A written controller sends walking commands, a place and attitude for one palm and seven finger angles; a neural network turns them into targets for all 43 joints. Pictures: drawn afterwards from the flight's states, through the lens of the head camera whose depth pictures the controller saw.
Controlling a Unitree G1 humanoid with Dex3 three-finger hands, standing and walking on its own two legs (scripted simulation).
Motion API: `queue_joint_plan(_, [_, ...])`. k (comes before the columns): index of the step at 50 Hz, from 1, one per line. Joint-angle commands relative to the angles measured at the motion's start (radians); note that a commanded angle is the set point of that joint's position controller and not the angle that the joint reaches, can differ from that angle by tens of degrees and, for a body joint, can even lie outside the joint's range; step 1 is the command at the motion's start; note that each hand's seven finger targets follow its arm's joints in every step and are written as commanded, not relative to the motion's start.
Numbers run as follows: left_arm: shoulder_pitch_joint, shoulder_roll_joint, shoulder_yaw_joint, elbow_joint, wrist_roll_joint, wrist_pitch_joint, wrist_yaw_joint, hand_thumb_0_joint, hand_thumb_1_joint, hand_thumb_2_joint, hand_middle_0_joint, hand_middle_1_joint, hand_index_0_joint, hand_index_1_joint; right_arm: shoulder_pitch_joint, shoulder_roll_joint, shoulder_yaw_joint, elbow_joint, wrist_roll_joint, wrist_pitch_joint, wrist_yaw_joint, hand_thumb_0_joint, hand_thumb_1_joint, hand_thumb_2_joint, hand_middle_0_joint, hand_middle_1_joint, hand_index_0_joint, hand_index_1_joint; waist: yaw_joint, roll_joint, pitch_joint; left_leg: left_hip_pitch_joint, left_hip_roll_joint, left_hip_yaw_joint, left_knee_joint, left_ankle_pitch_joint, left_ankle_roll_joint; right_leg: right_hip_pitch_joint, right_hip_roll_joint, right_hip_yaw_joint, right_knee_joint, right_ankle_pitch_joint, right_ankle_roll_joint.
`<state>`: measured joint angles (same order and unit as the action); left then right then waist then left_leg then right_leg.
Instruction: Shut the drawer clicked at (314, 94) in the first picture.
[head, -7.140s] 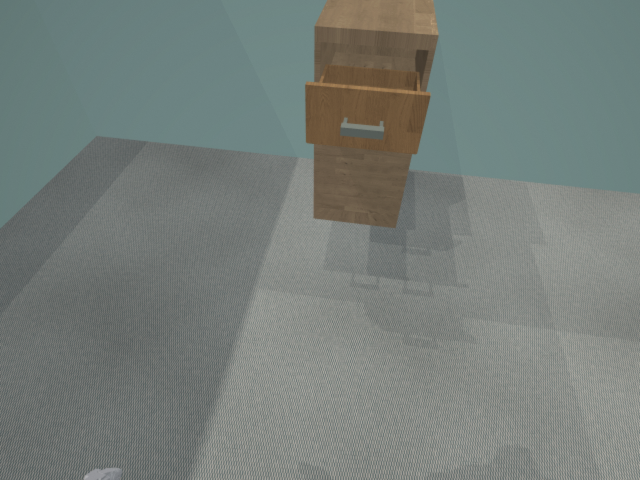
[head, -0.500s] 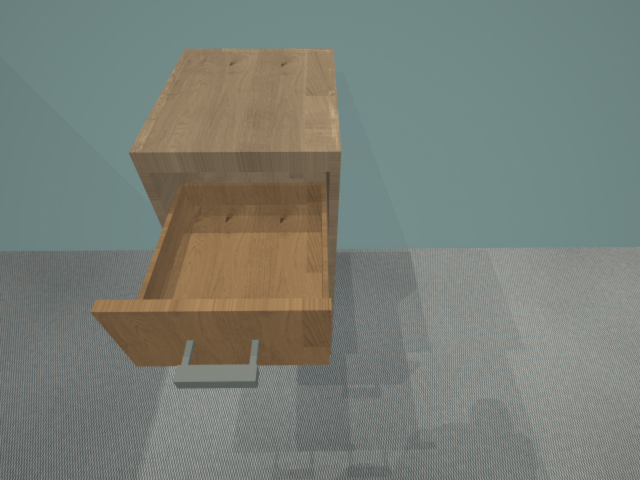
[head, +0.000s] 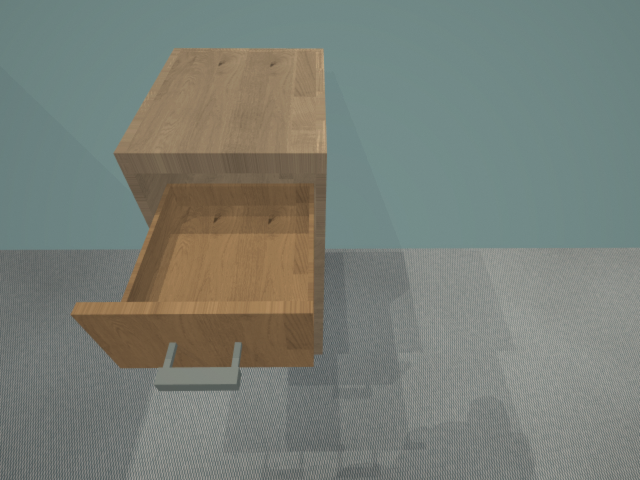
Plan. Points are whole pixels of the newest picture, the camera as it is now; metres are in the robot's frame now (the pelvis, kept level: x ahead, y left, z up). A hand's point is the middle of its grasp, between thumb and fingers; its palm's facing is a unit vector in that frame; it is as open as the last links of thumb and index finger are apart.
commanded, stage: come to a stop and stand still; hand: left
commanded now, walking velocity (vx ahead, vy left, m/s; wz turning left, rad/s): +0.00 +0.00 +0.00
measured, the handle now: (202, 364) +0.29 +0.20 -0.08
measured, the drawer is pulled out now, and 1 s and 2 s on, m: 0.30 0.30 0.30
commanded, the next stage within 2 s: look again from close up in 0.02 s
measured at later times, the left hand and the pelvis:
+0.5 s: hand out of the picture -0.03 +0.15 -0.17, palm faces +0.02 -0.98 -0.18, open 7.4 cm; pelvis -0.01 -0.01 +0.00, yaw +0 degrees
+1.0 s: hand (216, 445) +0.16 +0.13 +0.00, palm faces +0.04 -1.00 +0.04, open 6.6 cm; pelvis -0.04 +0.00 -0.05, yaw +1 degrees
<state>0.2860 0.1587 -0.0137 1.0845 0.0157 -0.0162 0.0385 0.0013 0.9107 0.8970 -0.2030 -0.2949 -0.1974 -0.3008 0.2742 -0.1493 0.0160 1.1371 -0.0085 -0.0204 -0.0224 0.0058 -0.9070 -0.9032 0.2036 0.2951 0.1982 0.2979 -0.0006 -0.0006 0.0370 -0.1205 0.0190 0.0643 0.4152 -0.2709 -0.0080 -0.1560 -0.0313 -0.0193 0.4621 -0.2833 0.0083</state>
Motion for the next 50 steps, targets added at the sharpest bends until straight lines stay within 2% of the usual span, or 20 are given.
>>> queue_joint_plan(1, [0.076, 0.101, 0.02, -0.026, -0.004, -0.011, 0.007, 0.0, 0.9, 0.9, -0.2, -0.3, -0.2, -0.3, 0.073, -0.094, -0.013, -0.021, 0.004, -0.01, -0.004, 0.0, -0.9, -0.9, 0.2, 0.3, 0.2, 0.3, 0.0, -0.005, 0.012, -0.017, 0.082, -0.068, -0.054, 0.244, 0.03, -0.015, -0.082, 0.062, -0.076, 0.27, -0.041])
queue_joint_plan(8, [0.086, 0.091, 0.014, -0.016, -0.004, -0.009, 0.005, 0.0, 0.9, 0.9, -0.2, -0.3, -0.2, -0.3, 0.075, -0.083, -0.013, -0.015, 0.005, -0.007, -0.006, 0.0, -0.9, -0.9, 0.2, 0.3, 0.2, 0.3, -0.002, -0.001, 0.056, -0.027, 0.083, -0.068, -0.068, 0.186, 0.03, -0.052, -0.074, 0.068, -0.097, 0.208, -0.044])
queue_joint_plan(11, [0.098, 0.088, 0.016, -0.015, -0.003, -0.012, 0.006, 0.0, 0.9, 0.9, -0.2, -0.3, -0.2, -0.3, 0.079, -0.082, -0.012, -0.012, 0.004, -0.009, -0.005, 0.0, -0.9, -0.9, 0.2, 0.3, 0.2, 0.3, 0.0, -0.008, 0.034, -0.022, 0.083, -0.067, -0.058, 0.195, 0.029, -0.043, -0.076, 0.073, -0.095, 0.219, -0.045])
queue_joint_plan(34, [0.118, 0.067, 0.015, -0.01, -0.002, -0.008, 0.006, 0.0, 0.9, 0.9, -0.2, -0.3, -0.2, -0.3, 0.111, -0.062, -0.013, -0.002, 0.004, -0.009, -0.006, 0.0, -0.9, -0.9, 0.2, 0.3, 0.2, 0.3, 0.002, -0.006, 0.074, -0.061, 0.084, -0.066, -0.069, 0.125, 0.029, -0.081, -0.064, 0.08, -0.109, 0.119, -0.049])
queue_joint_plan(35, [0.164, 0.112, 0.024, 0.033, 0.008, -0.034, 0.036, 0.0, 0.9, 0.9, -0.2, -0.3, -0.2, -0.3, -0.029, -0.1, -0.022, -0.08, 0.005, -0.017, 0.002, 0.0, -0.9, -0.9, 0.2, 0.3, 0.2, 0.3, 0.045, -0.053, 0.085, -0.175, 0.088, -0.033, 0.161, 0.135, -0.01, -0.057, -0.141, 0.133, -0.098, 0.58, -0.023])
queue_joint_plan(36, [-0.568, 0.266, 0.056, -1.524, -0.218, -0.256, 0.02, 0.0, 0.9, 0.9, -0.22, -0.322, -0.22, -0.322, 0.002, -0.291, -0.044, -0.444, 0.048, -0.167, -0.047, 0.0, -0.9, -0.9, 0.2, 0.3, 0.2, 0.3, -0.091, 0.158, -0.445, 0.103, -0.018, -0.039, 0.011, 0.204, 0.037, 0.06, -0.043, 0.068, 0.0, 0.374, -0.033])
queue_joint_plan(37, [-0.163, 0.209, 0.085, -1.244, -0.117, -0.202, 0.085, 0.0, 0.9, 0.9, -0.24, -0.343, -0.24, -0.343, -0.08, -0.186, -0.035, -0.379, 0.032, -0.254, -0.077, 0.0, -0.9, -0.9, 0.2, 0.3, 0.2, 0.3, 0.006, 0.256, -0.444, 0.107, 0.001, -0.015, 0.008, 0.273, 0.043, 0.038, 0.014, 0.02, 0.05, 0.21, -0.055])
queue_joint_plan(38, [0.108, 0.015, -0.023, -1.075, -0.137, -0.06, 0.124, 0.0, 0.9, 0.9, -0.26, -0.365, -0.26, -0.365, -0.082, -0.156, -0.05, -0.389, 0.063, -0.293, -0.068, 0.0, -0.9, -0.9, 0.2, 0.3, 0.2, 0.3, -0.017, 0.213, -0.238, -0.043, 0.015, -0.041, 0.006, 0.217, 0.019, -0.076, 0.014, -0.046, 0.041, 0.111, -0.037])
queue_joint_plan(39, [0.089, -0.097, -0.11, -1.087, -0.162, -0.045, 0.1, 0.0, 0.9, 0.9, -0.28, -0.387, -0.28, -0.387, -0.055, -0.18, -0.038, -0.366, 0.066, -0.31, -0.064, 0.0, -0.9, -0.9, 0.2, 0.3, 0.2, 0.3, -0.039, 0.068, -0.098, -0.11, 0.014, -0.052, 0.026, 0.113, 0.023, -0.139, 0.012, -0.073, 0.031, 0.083, -0.024])
queue_joint_plan(40, [0.04, -0.081, -0.119, -1.162, -0.186, -0.092, 0.084, 0.0, 0.9, 0.9, -0.3, -0.408, -0.3, -0.408, -0.084, -0.201, -0.044, -0.42, 0.067, -0.337, -0.067, 0.0, -0.9, -0.9, 0.2, 0.3, 0.2, 0.3, -0.059, -0.022, 0.001, -0.169, 0.003, -0.079, 0.058, 0.01, 0.035, -0.223, 0.01, -0.075, 0.024, 0.004, -0.01])
queue_joint_plan(41, [0.048, -0.037, -0.08, -1.151, -0.175, -0.142, 0.072, 0.0, 0.9, 0.9, -0.32, -0.43, -0.32, -0.43, -0.079, -0.225, -0.06, -0.439, 0.049, -0.356, -0.066, 0.0, -0.9, -0.9, 0.2, 0.3, 0.2, 0.3, -0.076, -0.129, 0.001, -0.22, -0.009, -0.085, 0.104, -0.05, 0.041, -0.298, 0.012, -0.077, 0.031, -0.091, -0.005])
queue_joint_plan(42, [0.093, -0.063, -0.079, -1.102, -0.17, -0.197, 0.049, 0.0, 0.9, 0.9, -0.34, -0.452, -0.34, -0.452, -0.077, -0.223, -0.069, -0.472, 0.032, -0.367, -0.06, 0.0, -0.9, -0.9, 0.2, 0.3, 0.2, 0.3, -0.075, -0.208, 0.017, -0.285, -0.019, -0.085, 0.16, -0.081, 0.038, -0.379, 0.018, -0.083, 0.061, -0.168, -0.002])
queue_joint_plan(43, [0.148, -0.089, -0.079, -1.069, -0.169, -0.258, 0.017, 0.0, 0.9, 0.9, -0.36, -0.473, -0.36, -0.473, -0.095, -0.215, -0.078, -0.516, 0.026, -0.378, -0.044, 0.0, -0.9, -0.9, 0.2, 0.3, 0.2, 0.3, -0.047, -0.178, 0.004, -0.33, -0.033, -0.07, 0.213, -0.102, 0.027, -0.42, 0.012, -0.074, 0.1, -0.216, -0.01])
queue_joint_plan(44, [0.241, -0.089, -0.054, -1.038, -0.171, -0.326, -0.022, 0.0, 0.9, 0.9, -0.38, -0.495, -0.38, -0.495, -0.095, -0.208, -0.085, -0.55, 0.014, -0.383, -0.029, 0.0, -0.9, -0.9, 0.2, 0.3, 0.2, 0.3, -0.005, -0.216, -0.062, -0.389, -0.034, -0.064, 0.254, -0.111, 0.014, -0.435, 0.015, -0.077, 0.158, -0.247, -0.016])
queue_joint_plan(45, [0.346, -0.1, -0.032, -0.998, -0.187, -0.398, -0.071, 0.0, 0.9, 0.9, -0.4, -0.517, -0.4, -0.517, -0.114, -0.2, -0.094, -0.586, 0.011, -0.383, -0.012, 0.0, -0.9, -0.9, 0.2, 0.3, 0.2, 0.3, 0.032, -0.253, -0.081, -0.462, -0.034, -0.059, 0.301, -0.111, 0.007, -0.455, 0.017, -0.074, 0.215, -0.245, -0.021])
queue_joint_plan(46, [0.388, -0.09, -0.005, -0.998, -0.202, -0.477, -0.125, 0.0, 0.9, 0.9, -0.42, -0.538, -0.42, -0.538, -0.128, -0.198, -0.102, -0.61, 0.007, -0.375, 0.006, 0.0, -0.9, -0.9, 0.2, 0.3, 0.2, 0.3, 0.049, -0.249, -0.108, -0.522, -0.037, -0.055, 0.351, -0.097, -0.001, -0.464, 0.019, -0.07, 0.277, -0.212, -0.026])
queue_joint_plan(47, [0.425, -0.068, 0.025, -1.016, -0.212, -0.556, -0.181, 0.0, 0.9, 0.9, -0.44, -0.56, -0.44, -0.56, -0.151, -0.199, -0.11, -0.64, 0.004, -0.362, 0.026, 0.0, -0.9, -0.9, 0.2, 0.3, 0.2, 0.3, 0.062, -0.2, -0.138, -0.562, -0.043, -0.043, 0.407, -0.075, -0.005, -0.471, 0.02, -0.059, 0.335, -0.152, -0.034])
queue_joint_plan(48, [0.448, 0.003, 0.104, -0.995, -0.197, -0.62, -0.216, 0.0, 0.9, 0.9, -0.46, -0.582, -0.46, -0.582, -0.154, -0.198, -0.122, -0.654, 0.004, -0.342, 0.046, 0.0, -0.9, -0.9, 0.2, 0.3, 0.2, 0.3, 0.078, -0.114, -0.159, -0.594, -0.047, -0.034, 0.45, -0.053, -0.012, -0.476, 0.014, -0.049, 0.392, -0.093, -0.047])
queue_joint_plan(49, [0.484, 0.028, 0.141, -1.002, -0.188, -0.631, -0.223, 0.0, 0.9, 0.9, -0.48, -0.603, -0.48, -0.603, -0.17, -0.196, -0.127, -0.698, 0.006, -0.32, 0.052, 0.0, -0.9, -0.9, 0.2, 0.3, 0.2, 0.3, 0.096, -0.091, -0.198, -0.627, -0.054, -0.019, 0.477, -0.045, -0.004, -0.467, 0.012, -0.046, 0.435, -0.059, -0.051])
queue_joint_plan(50, [0.456, 0.035, 0.129, -1.062, -0.176, -0.612, -0.225, 0.0, 0.9, 0.9, -0.5, -0.625, -0.5, -0.625, -0.2, -0.199, -0.126, -0.743, 0.011, -0.296, 0.052, 0.0, -0.9, -0.9, 0.2, 0.3, 0.2, 0.3, 0.101, -0.061, -0.223, -0.654, -0.058, -0.007, 0.492, -0.055, 0.004, -0.472, 0.011, -0.038, 0.464, -0.049, -0.051])
